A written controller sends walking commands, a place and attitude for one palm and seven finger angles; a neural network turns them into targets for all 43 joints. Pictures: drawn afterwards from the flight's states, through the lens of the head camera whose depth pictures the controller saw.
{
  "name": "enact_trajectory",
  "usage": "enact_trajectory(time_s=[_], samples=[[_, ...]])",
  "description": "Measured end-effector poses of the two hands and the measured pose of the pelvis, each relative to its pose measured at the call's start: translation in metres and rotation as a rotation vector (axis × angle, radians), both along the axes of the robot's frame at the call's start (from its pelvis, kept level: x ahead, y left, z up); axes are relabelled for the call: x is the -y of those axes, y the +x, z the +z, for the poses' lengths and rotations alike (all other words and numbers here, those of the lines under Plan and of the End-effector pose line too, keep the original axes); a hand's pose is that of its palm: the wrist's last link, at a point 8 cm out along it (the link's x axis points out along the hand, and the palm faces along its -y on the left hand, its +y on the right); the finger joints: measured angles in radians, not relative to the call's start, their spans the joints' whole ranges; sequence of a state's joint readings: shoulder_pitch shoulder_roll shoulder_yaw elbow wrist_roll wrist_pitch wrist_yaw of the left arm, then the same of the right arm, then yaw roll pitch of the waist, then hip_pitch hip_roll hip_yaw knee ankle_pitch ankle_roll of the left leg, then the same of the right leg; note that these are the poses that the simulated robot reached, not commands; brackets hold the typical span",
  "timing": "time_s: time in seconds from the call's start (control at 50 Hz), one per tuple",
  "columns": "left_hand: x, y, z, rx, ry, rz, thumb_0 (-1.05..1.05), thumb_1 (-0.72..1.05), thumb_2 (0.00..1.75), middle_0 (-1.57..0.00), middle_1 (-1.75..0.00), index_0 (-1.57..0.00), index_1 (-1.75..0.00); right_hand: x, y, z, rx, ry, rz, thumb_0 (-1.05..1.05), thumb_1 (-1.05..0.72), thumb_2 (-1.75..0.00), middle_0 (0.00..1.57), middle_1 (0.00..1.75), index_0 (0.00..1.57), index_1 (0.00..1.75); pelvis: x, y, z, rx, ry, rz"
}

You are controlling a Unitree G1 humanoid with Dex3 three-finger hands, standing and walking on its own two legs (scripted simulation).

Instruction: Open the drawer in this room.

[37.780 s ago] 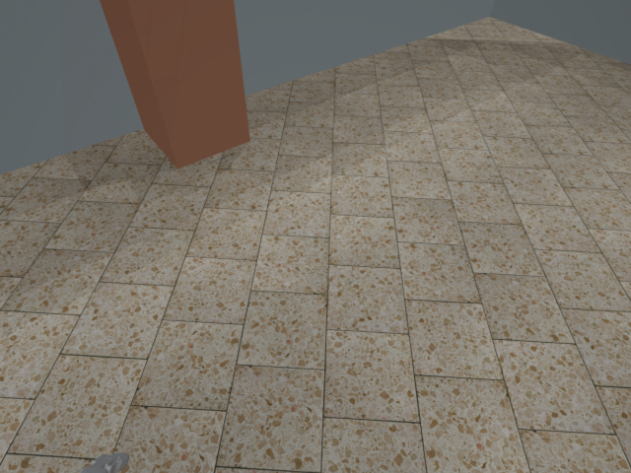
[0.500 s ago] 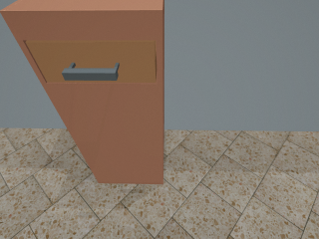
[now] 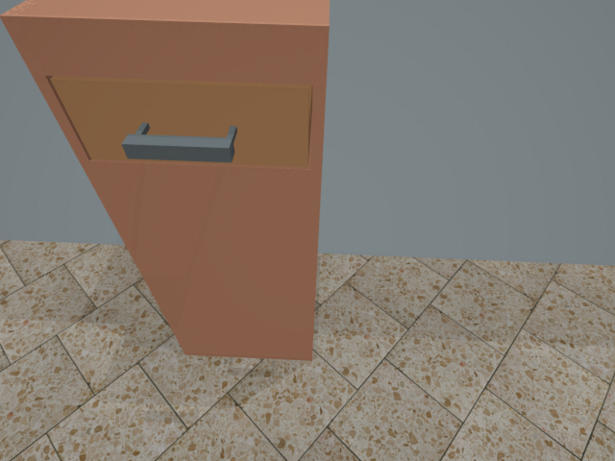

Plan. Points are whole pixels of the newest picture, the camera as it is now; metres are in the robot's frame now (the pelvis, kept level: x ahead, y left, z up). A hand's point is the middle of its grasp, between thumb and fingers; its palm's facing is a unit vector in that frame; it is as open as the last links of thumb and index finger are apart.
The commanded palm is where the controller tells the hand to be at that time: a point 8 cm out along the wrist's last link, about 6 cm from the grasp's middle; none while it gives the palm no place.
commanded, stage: look again from close up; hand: left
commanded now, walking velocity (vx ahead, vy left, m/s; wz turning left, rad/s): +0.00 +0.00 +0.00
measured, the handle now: (184, 139) +0.54 +0.23 +0.14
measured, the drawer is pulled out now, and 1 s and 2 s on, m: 0.00 0.00 0.00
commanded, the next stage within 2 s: raise the hand with hooked fingers in 0.16 s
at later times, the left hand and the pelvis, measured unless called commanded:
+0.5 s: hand (161, 386) +0.21 +0.20 -0.01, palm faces +0.05 -0.58 -0.81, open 7.7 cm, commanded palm +0.13 +0.23 -0.01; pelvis +0.00 +0.01 -0.01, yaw +0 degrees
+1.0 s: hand (134, 338) +0.24 +0.22 +0.06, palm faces +0.19 -0.12 -0.97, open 10.4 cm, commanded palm +0.19 +0.23 +0.10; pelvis -0.01 +0.00 -0.02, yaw +0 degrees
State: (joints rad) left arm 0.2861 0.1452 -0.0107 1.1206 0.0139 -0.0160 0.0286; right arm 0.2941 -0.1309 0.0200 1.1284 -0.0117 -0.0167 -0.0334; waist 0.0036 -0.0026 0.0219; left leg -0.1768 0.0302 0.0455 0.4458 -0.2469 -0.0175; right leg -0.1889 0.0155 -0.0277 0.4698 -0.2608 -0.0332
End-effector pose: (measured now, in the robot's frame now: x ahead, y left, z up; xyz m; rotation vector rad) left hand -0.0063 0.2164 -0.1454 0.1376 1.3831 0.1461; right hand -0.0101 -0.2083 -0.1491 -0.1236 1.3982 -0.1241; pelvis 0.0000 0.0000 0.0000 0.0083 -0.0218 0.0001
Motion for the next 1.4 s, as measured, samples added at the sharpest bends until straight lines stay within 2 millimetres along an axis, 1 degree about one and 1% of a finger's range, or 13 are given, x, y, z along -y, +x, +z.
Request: enact_trajectory(time_s=[0.3,0.4,0.46,0.52,0.58,0.64,0.7,0.76,0.86,0.94,1.02,1.2,1.4], samples=[[-0.006,0.018,0.006,0.020,0.037,-0.054,0.02,0.92,0.90,-0.20,-0.30,-0.20,-0.30,0.009,0.021,0.002,0.039,-0.026,0.000,0.01,-0.92,-0.90,0.20,0.30,0.20,0.30,-0.003,0.008,-0.001,-0.010,-0.005,-0.013],[-0.032,0.115,0.096,0.549,0.342,-0.230,0.04,0.92,0.89,-0.21,-0.32,-0.21,-0.32,0.024,0.072,0.013,0.383,-0.091,-0.010,0.02,-0.92,-0.90,0.20,0.30,0.20,0.30,-0.007,0.005,-0.005,-0.016,0.011,-0.001],[-0.025,0.171,0.156,0.822,0.576,-0.438,0.03,0.87,0.87,-0.21,-0.35,-0.21,-0.35,0.030,0.117,0.023,0.577,-0.089,0.030,0.01,-0.91,-0.90,0.20,0.30,0.19,0.30,-0.009,-0.001,-0.011,-0.048,0.017,0.007],[-0.005,0.197,0.192,0.992,0.784,-0.628,0.02,0.81,0.85,-0.20,-0.38,-0.21,-0.38,0.032,0.161,0.041,0.722,-0.075,0.065,0.01,-0.91,-0.90,0.20,0.30,0.19,0.30,-0.009,-0.005,-0.016,-0.082,0.026,-0.014],[0.015,0.190,0.192,1.025,0.875,-0.772,0.01,0.74,0.82,-0.20,-0.42,-0.21,-0.42,0.031,0.195,0.059,0.778,-0.049,0.110,0.01,-0.91,-0.90,0.20,0.30,0.19,0.30,-0.006,-0.008,-0.021,-0.106,0.039,-0.042],[0.024,0.164,0.173,0.968,0.897,-0.867,0.01,0.67,0.79,-0.21,-0.46,-0.22,-0.46,0.027,0.221,0.072,0.778,-0.039,0.197,0.01,-0.91,-0.90,0.20,0.30,0.19,0.30,0.000,-0.011,-0.025,-0.115,0.046,-0.044],[0.016,0.134,0.158,0.874,0.958,-0.912,0.00,0.59,0.76,-0.23,-0.51,-0.23,-0.51,0.018,0.240,0.077,0.762,-0.042,0.286,0.01,-0.90,-0.90,0.20,0.30,0.19,0.30,0.006,-0.013,-0.028,-0.118,0.042,-0.029],[-0.004,0.122,0.162,0.829,1.077,-0.929,0.00,0.51,0.73,-0.24,-0.55,-0.25,-0.55,0.007,0.253,0.074,0.755,-0.040,0.349,0.01,-0.90,-0.90,0.20,0.30,0.19,0.30,0.009,-0.015,-0.033,-0.113,0.029,-0.004],[-0.027,0.152,0.207,0.953,1.249,-0.879,0.01,0.38,0.68,-0.26,-0.63,-0.27,-0.63,-0.017,0.254,0.060,0.751,0.012,0.370,0.01,-0.90,-0.90,0.20,0.30,0.19,0.30,0.009,-0.018,-0.036,-0.081,0.006,0.034],[-0.020,0.192,0.245,1.048,1.265,-0.859,0.01,0.29,0.64,-0.27,-0.69,-0.27,-0.69,-0.030,0.235,0.052,0.709,0.070,0.305,0.01,-0.90,-0.90,0.20,0.30,0.20,0.30,0.003,-0.017,-0.029,-0.059,0.004,0.031],[-0.010,0.217,0.261,1.040,1.197,-0.908,0.01,0.20,0.60,-0.27,-0.75,-0.27,-0.75,-0.032,0.209,0.047,0.642,0.100,0.227,0.01,-0.90,-0.90,0.20,0.30,0.20,0.30,-0.003,-0.013,-0.019,-0.045,0.015,0.001],[-0.034,0.217,0.279,0.973,1.152,-0.989,0.00,0.00,0.51,-0.28,-0.88,-0.29,-0.88,-0.004,0.172,0.039,0.505,0.009,0.181,0.01,-0.90,-0.90,0.20,0.30,0.20,0.30,-0.014,-0.009,-0.006,-0.005,0.006,-0.006],[-0.048,0.234,0.330,1.076,1.243,-0.968,0.00,-0.23,0.42,-0.30,-1.03,-0.31,-1.03,-0.014,0.199,0.055,0.570,-0.003,0.201,0.01,-0.90,-0.90,0.20,0.30,0.19,0.30,-0.025,-0.014,-0.001,0.023,-0.001,0.023]])
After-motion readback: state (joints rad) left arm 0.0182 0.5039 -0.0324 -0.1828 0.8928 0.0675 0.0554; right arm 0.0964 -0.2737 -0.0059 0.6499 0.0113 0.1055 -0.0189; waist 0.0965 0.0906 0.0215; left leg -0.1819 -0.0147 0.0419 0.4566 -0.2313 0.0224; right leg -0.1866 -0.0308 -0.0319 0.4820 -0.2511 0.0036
